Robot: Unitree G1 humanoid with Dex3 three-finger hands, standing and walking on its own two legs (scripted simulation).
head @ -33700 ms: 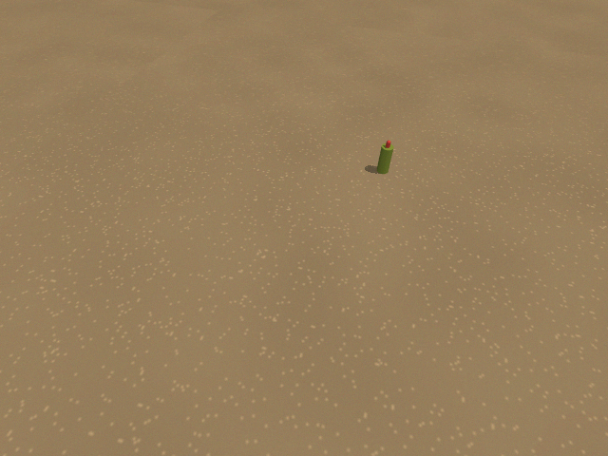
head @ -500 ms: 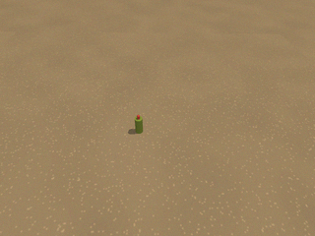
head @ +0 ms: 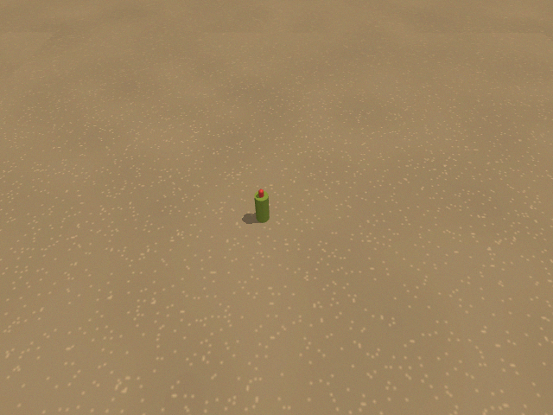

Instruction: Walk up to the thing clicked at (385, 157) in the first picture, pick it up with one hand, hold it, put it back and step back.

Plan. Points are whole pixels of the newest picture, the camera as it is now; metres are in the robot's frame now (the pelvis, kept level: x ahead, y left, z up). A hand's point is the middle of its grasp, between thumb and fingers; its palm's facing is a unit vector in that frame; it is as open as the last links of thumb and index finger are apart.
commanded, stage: step back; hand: left
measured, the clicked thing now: (261, 204) +1.03 +0.11 -0.66
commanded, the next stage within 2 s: stand in 0.16 s
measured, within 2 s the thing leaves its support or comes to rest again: neither
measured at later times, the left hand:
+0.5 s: hand out of the picture +0.10 +0.26 -0.13, palm faces -0.05 -0.94 -0.32, open 7.4 cm
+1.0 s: hand out of the picture +0.09 +0.25 -0.13, palm faces -0.07 -0.94 -0.34, open 7.4 cm
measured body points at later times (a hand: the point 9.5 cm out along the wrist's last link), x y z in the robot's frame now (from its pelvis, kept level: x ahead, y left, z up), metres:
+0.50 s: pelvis +0.02 +0.01 +0.02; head +0.03 +0.01 +0.47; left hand +0.10 +0.31 -0.11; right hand +0.12 -0.29 -0.10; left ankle +0.03 +0.14 -0.72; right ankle +0.02 -0.12 -0.72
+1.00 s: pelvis +0.02 +0.00 +0.03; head +0.03 +0.00 +0.48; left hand +0.10 +0.30 -0.11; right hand +0.07 -0.30 -0.11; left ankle +0.03 +0.14 -0.72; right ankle +0.02 -0.12 -0.72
